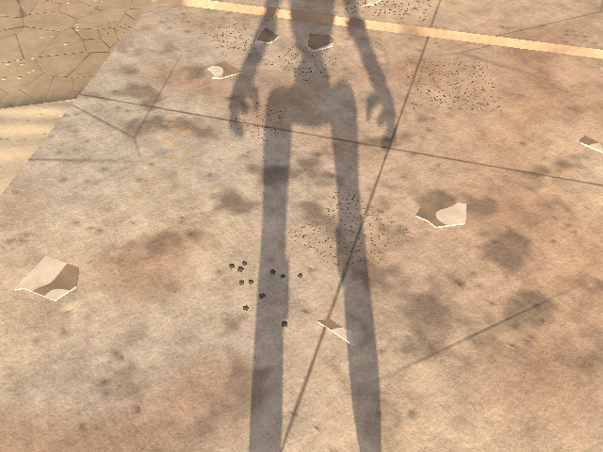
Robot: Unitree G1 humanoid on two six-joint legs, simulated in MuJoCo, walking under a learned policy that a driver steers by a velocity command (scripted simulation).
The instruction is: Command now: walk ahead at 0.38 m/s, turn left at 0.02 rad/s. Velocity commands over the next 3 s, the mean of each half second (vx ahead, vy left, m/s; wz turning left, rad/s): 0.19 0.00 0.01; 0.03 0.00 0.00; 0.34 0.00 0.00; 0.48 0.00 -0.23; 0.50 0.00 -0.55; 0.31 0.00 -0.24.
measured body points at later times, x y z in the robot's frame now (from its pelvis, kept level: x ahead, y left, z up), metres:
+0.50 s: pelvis +0.16 -0.05 +0.00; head +0.19 -0.06 +0.44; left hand +0.32 +0.19 -0.11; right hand +0.24 -0.33 -0.13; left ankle +0.14 +0.10 -0.70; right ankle +0.25 -0.14 -0.74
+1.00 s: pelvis +0.23 -0.03 +0.00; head +0.24 -0.03 +0.45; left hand +0.33 +0.23 -0.14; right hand +0.30 -0.28 -0.14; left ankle +0.20 +0.10 -0.74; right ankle +0.25 -0.14 -0.74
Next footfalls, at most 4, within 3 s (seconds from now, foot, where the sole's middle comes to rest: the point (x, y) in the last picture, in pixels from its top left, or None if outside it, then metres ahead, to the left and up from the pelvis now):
0.28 right None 0.29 -0.14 -0.77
0.62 left None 0.24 0.10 -0.77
1.62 left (256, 396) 0.65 0.09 -0.77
2.18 right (367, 303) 0.91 -0.20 -0.77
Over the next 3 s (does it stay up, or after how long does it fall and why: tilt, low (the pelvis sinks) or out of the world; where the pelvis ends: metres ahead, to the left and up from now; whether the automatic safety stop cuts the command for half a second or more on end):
stays up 1.16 -0.19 0.00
